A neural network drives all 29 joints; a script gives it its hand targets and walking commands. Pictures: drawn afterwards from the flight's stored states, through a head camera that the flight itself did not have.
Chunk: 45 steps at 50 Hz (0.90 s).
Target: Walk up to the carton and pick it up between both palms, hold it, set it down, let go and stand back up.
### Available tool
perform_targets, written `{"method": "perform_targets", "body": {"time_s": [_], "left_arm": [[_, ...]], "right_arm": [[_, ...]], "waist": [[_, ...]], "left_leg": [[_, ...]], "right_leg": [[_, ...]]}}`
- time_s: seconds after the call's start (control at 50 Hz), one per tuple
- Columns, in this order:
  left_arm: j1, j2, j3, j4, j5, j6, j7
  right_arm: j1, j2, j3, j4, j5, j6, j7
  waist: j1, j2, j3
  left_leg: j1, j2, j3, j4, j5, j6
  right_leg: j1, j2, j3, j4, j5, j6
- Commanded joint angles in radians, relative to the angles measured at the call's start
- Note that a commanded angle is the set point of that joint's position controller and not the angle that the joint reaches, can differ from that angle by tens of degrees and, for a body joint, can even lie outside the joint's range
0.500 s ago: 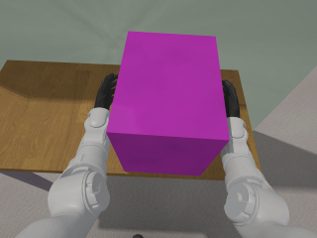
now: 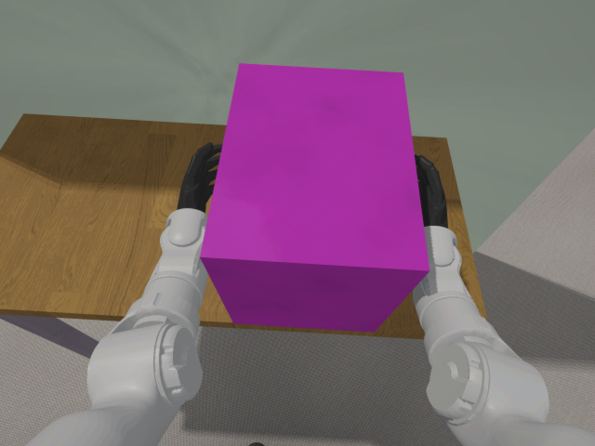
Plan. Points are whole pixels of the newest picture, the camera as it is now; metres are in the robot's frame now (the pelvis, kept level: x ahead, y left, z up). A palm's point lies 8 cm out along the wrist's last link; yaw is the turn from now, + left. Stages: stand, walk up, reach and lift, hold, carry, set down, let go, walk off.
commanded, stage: reach and lift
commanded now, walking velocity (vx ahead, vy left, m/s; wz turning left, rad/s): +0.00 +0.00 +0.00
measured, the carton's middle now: (311, 207) +0.44 +0.02 +0.00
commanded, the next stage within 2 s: none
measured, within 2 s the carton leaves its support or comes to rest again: leaves its support in 0.44 s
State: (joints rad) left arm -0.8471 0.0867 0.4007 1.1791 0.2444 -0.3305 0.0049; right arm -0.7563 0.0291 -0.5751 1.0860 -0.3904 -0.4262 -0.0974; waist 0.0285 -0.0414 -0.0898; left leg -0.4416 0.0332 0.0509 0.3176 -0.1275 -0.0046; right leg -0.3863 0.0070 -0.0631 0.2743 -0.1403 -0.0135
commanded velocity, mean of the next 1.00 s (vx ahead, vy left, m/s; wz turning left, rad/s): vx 0.00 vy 0.00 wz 0.00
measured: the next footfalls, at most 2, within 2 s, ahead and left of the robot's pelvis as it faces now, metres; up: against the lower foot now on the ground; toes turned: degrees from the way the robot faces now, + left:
none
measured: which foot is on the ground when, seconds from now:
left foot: down 0.00-1.00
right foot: down 0.00-1.00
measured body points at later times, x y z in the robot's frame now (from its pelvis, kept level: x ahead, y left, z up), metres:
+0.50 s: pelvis -0.01 +0.00 +0.00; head +0.05 +0.01 +0.44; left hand +0.41 +0.18 +0.05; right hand +0.41 -0.15 +0.05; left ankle +0.00 +0.12 -0.75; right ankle -0.02 -0.11 -0.75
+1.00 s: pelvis -0.02 +0.00 +0.00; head -0.03 +0.02 +0.45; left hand +0.39 +0.17 +0.12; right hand +0.39 -0.15 +0.13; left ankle +0.00 +0.12 -0.75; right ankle -0.02 -0.11 -0.75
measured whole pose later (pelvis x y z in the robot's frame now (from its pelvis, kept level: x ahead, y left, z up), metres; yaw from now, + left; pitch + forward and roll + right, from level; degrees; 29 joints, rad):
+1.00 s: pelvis -0.02 +0.00 +0.00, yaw +1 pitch +2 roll -1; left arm -0.77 0.09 0.24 0.89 0.07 0.11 0.06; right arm -0.75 -0.05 -0.22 0.95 0.02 -0.03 -0.13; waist 0.00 -0.04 -0.08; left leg -0.24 0.03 0.04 0.32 -0.12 -0.01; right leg -0.18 0.01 -0.07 0.29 -0.15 -0.02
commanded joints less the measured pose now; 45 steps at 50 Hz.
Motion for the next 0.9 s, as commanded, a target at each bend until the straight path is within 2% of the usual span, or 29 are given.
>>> {"method": "perform_targets", "body": {"time_s": [0.0, 0.26, 0.42, 0.52, 0.68, 0.88], "left_arm": [[-0.622, -0.526, -0.221, -0.083, 0.029, -0.053, -0.082], [-0.705, -0.553, -0.3, -0.074, -0.067, -0.055, -0.075], [-0.754, -0.591, -0.388, -0.112, -0.162, -0.059, -0.072], [-0.767, -0.612, -0.438, -0.174, -0.208, -0.036, -0.07], [-0.765, -0.636, -0.481, -0.32, -0.237, 0.074, -0.07], [-0.73, -0.648, -0.455, -0.511, -0.196, 0.32, -0.093]], "right_arm": [[-0.595, 0.536, 0.343, -0.009, -0.075, -0.074, 0.139], [-0.681, 0.539, 0.427, -0.018, 0.001, -0.04, 0.145], [-0.718, 0.571, 0.544, -0.05, 0.111, 0.013, 0.14], [-0.716, 0.587, 0.618, -0.09, 0.192, 0.069, 0.132], [-0.714, 0.592, 0.692, -0.173, 0.314, 0.187, 0.118], [-0.772, 0.568, 0.698, -0.33, 0.403, 0.34, 0.104]], "waist": [[0.004, 0.055, -0.697], [0.012, 0.059, -0.769], [0.005, 0.065, -0.819], [-0.004, 0.068, -0.803], [-0.02, 0.058, -0.704], [-0.027, 0.028, -0.568]], "left_leg": [[0.24, -0.005, 0.064, 0.043, 0.417, -0.04], [0.225, -0.008, 0.05, 0.053, 0.355, -0.038], [0.236, -0.011, 0.02, 0.086, 0.381, -0.039], [0.273, -0.014, -0.002, 0.101, 0.399, -0.041], [0.342, -0.024, -0.025, 0.091, 0.383, -0.04], [0.407, -0.045, -0.02, 0.031, 0.286, -0.028]], "right_leg": [[0.358, -0.014, -0.019, 0.086, 0.494, 0.025], [0.333, -0.006, -0.001, 0.099, 0.455, 0.019], [0.329, 0.005, 0.019, 0.121, 0.487, 0.02], [0.313, 0.013, 0.029, 0.118, 0.474, 0.02], [0.312, 0.019, 0.04, 0.085, 0.412, 0.023], [0.389, 0.014, 0.038, 0.033, 0.329, 0.039]]}}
